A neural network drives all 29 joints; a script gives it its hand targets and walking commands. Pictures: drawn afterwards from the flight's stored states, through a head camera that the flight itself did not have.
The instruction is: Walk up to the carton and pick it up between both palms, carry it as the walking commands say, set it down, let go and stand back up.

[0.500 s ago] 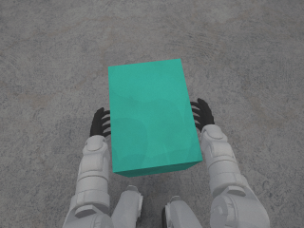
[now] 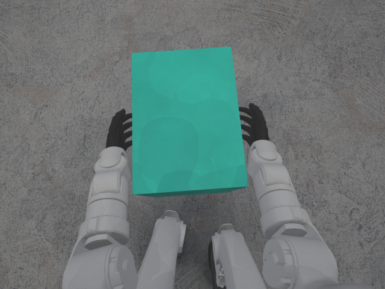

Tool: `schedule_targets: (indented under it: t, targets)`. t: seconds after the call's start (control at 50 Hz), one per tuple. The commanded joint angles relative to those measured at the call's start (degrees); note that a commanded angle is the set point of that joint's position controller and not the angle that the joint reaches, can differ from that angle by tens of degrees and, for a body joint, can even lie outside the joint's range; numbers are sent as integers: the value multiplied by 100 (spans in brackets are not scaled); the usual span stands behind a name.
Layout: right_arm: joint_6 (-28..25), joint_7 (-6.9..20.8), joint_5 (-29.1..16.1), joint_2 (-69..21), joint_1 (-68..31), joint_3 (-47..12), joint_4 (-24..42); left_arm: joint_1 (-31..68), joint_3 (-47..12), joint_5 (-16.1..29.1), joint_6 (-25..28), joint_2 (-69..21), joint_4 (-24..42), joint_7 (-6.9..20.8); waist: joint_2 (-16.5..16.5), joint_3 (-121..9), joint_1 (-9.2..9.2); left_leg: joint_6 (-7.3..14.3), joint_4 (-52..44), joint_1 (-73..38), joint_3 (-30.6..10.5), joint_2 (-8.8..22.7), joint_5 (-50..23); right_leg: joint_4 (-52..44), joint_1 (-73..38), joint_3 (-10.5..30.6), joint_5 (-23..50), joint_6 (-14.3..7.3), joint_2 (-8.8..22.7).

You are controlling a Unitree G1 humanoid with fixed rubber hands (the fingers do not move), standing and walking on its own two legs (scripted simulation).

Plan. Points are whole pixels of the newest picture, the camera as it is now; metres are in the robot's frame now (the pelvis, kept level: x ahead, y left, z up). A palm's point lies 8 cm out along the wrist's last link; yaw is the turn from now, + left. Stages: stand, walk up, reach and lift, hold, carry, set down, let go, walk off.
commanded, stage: set down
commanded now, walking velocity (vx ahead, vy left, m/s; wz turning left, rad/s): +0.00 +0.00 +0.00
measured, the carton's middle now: (187, 134) +0.45 +0.07 -0.17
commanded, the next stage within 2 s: none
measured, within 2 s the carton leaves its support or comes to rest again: neither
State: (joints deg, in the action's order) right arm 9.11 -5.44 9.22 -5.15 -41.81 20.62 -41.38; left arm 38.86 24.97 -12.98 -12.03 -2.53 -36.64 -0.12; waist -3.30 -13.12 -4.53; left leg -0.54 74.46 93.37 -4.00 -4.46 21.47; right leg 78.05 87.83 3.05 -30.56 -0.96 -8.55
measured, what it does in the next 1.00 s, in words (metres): lowers itself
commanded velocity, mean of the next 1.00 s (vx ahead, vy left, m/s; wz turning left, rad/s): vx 0.00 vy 0.00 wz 0.00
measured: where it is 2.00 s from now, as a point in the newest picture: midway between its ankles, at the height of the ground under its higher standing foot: (193, 267)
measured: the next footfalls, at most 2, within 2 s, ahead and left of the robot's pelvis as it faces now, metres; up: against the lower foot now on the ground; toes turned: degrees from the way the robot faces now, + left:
none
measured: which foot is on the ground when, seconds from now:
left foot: down 0.00-1.00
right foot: down 0.00-1.00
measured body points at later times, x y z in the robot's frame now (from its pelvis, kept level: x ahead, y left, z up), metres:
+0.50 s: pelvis -0.02 +0.01 -0.07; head +0.25 +0.05 +0.28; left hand +0.43 +0.22 -0.19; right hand +0.46 -0.08 -0.18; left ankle +0.09 +0.11 -0.58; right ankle +0.03 -0.10 -0.58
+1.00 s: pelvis -0.05 +0.01 -0.15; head +0.27 +0.04 +0.17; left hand +0.45 +0.23 -0.28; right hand +0.49 -0.08 -0.27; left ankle +0.09 +0.11 -0.58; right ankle +0.03 -0.10 -0.58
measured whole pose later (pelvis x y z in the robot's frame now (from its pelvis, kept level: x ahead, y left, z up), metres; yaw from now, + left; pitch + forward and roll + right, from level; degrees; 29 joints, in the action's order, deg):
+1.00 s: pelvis -0.05 +0.01 -0.15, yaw -4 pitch +46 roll -4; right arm 12.3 -7.8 5.7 2.6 -67.1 22.1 -49.2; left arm 64.0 26.5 -11.1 -16.4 5.5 -43.7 -1.8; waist -3.6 -2.2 -5.8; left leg -1.1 103.3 124.5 -3.7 -5.7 24.3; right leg 107.1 118.4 0.9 -34.8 1.9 -11.7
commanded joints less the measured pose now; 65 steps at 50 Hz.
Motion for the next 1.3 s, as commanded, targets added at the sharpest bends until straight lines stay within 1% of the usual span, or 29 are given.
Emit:
schedule_targets:
  t: [0.0,0.1,0.18,0.2,0.24,0.38,0.44,0.46,0.48,0.5,0.56,0.58,0.62,0.64,0.74,0.76,0.78,0.8,0.88,0.92,0.96,1.02,1.04,1.06,1.08,1.1,1.12,1.14,1.28]
  targets:
    - [-133,935,-345,-5129,-3143,-2642,-21,3126,-2652,493,176,-4743,-86,976,-15,-4396,-176,-20,83,-3601,262,-289,-1705,-681,-1095,46,1474,279,-134]
    - [-122,904,-421,-5112,-3433,-2635,-9,3335,-2519,459,137,-4557,-199,989,-116,-4504,-281,-21,373,-3334,307,-288,-1724,-355,-649,-59,1399,301,-220]
    - [-127,896,-385,-4900,-3636,-2433,-120,3528,-2556,432,74,-4707,-386,957,247,-4495,-196,-91,555,-3235,359,-302,-1632,-127,-380,-102,1217,224,-239]
    - [-86,899,-409,-4978,-3741,-2450,-209,3589,-2435,401,76,-4588,-385,948,63,-4454,-305,-47,623,-3233,328,-306,-1636,-94,-274,-83,1181,254,-248]
    - [-100,918,-434,-4994,-3838,-2407,-196,3770,-2529,449,66,-4676,-293,920,144,-4667,-195,-109,700,-3199,362,-318,-1603,88,-175,-171,1139,247,-304]
    - [-83,943,-499,-4629,-4347,-2278,-220,4074,-2476,439,10,-4496,-427,816,415,-4611,-270,-153,1133,-3144,355,-288,-1795,534,647,-233,961,185,-323]
    - [-51,956,-541,-4662,-4628,-2277,-232,4420,-2565,619,-24,-4695,-323,812,297,-4772,-179,-163,1232,-3135,281,-296,-1718,750,611,-311,917,179,-364]
    - [-47,980,-626,-4708,-4668,-2365,-200,4497,-2570,624,-3,-4628,-274,779,438,-4848,-276,-194,1336,-3254,331,-282,-1691,791,764,-270,828,171,-377]
    - [-18,975,-618,-4756,-4730,-2371,-308,4531,-2508,613,7,-4521,-229,779,217,-4797,-295,-174,1357,-2935,372,-300,-1666,834,655,-333,890,213,-388]
    - [-18,998,-646,-4695,-4817,-2241,-268,4721,-2622,675,-22,-4556,-189,772,353,-4972,-144,-184,1400,-3272,254,-284,-1682,936,912,-369,846,202,-386]
    - [6,1023,-775,-4600,-5189,-2416,-165,4753,-2623,701,-104,-4619,-231,749,406,-5030,-376,-200,1570,-3225,283,-270,-1880,1182,1064,-406,850,200,-383]
    - [38,1022,-670,-4590,-4970,-2229,-421,4892,-2576,701,-104,-4490,-341,743,387,-4776,-190,-195,1601,-2958,314,-276,-1584,1133,1170,-384,706,192,-389]
    - [103,1054,-602,-4606,-5031,-2098,-596,4975,-2507,668,-123,-4452,-412,750,256,-4670,-116,-193,1646,-2851,271,-256,-1383,1226,1352,-439,612,221,-400]
    - [77,1065,-685,-4451,-5288,-2074,-381,5061,-2529,701,-145,-4591,-421,747,525,-4854,-168,-201,1683,-3051,235,-259,-1386,1349,1480,-444,582,185,-411]
    - [158,1033,-696,-4584,-5451,-2119,-595,5532,-2405,779,-123,-4407,-327,799,191,-4816,-207,-169,2020,-2387,453,-248,-1513,1475,1367,-432,668,199,-385]
    - [199,1042,-707,-4602,-5522,-2109,-715,5459,-2273,689,-154,-4309,-463,809,195,-4772,-385,-152,2036,-2249,499,-250,-1294,1498,1348,-409,486,214,-390]
    - [197,1048,-718,-4555,-5518,-2032,-644,5631,-2357,725,-147,-4231,-340,802,309,-4862,-287,-167,2008,-2432,421,-233,-1284,1601,1486,-477,534,210,-415]
    - [152,1019,-791,-4538,-5887,-2204,-362,5515,-2347,717,-181,-4302,-454,821,317,-5101,-443,-161,2103,-2340,473,-233,-1363,1678,1331,-469,607,206,-387]
    - [179,965,-870,-4440,-6111,-2179,-430,5766,-2211,749,-175,-4133,-462,865,179,-4957,-540,-107,2296,-2039,572,-240,-1363,1791,1479,-446,530,217,-403]
    - [222,966,-881,-4472,-6052,-2162,-590,5772,-2239,749,-235,-4146,-592,898,221,-4890,-470,-125,2337,-1968,562,-211,-1231,1868,1530,-505,464,221,-398]
    - [247,911,-749,-4399,-6073,-2110,-731,5949,-2168,803,-210,-3976,-595,958,-115,-4750,-380,-116,2483,-1497,578,-221,-1261,1959,1461,-499,598,244,-392]
    - [228,891,-844,-4359,-6175,-2040,-616,5929,-2160,827,-244,-4054,-707,1039,212,-4808,-443,-112,2548,-1570,617,-198,-1266,2028,1574,-464,584,215,-387]
    - [243,872,-777,-4476,-6186,-2080,-716,6009,-2115,860,-220,-3991,-649,1055,-135,-4857,-420,-93,2634,-1406,596,-205,-1354,2099,1481,-518,689,232,-391]
    - [217,879,-836,-4419,-6330,-2095,-638,6024,-2154,849,-217,-4002,-682,1064,79,-4856,-486,-116,2647,-1464,612,-197,-1446,2173,1601,-520,751,248,-391]
    - [245,882,-787,-4425,-6277,-2002,-748,6238,-2234,912,-210,-4024,-534,1077,122,-4893,-327,-128,2671,-1410,594,-196,-1387,2197,1558,-528,729,218,-415]
    - [212,888,-860,-4374,-6326,-2076,-718,6021,-2159,856,-231,-3948,-760,1092,97,-4748,-542,-126,2743,-1325,616,-171,-1466,2242,1683,-501,777,223,-369]
    - [255,871,-777,-4472,-6246,-2021,-791,6248,-2212,921,-197,-3896,-589,1098,-64,-4855,-349,-101,2760,-1297,560,-163,-1390,2312,1601,-546,750,236,-388]
    - [242,883,-876,-4423,-6394,-2090,-677,6414,-2194,939,-162,-3777,-399,1092,71,-4898,-495,-115,2870,-1363,651,-156,-1603,2311,1761,-469,842,226,-369]
    - [148,867,-1183,-4169,-6896,-2328,-512,6674,-2458,1224,-150,-3742,-503,1060,228,-5086,-529,-135,3143,-1601,613,-113,-1709,2717,1951,-576,832,183,-345]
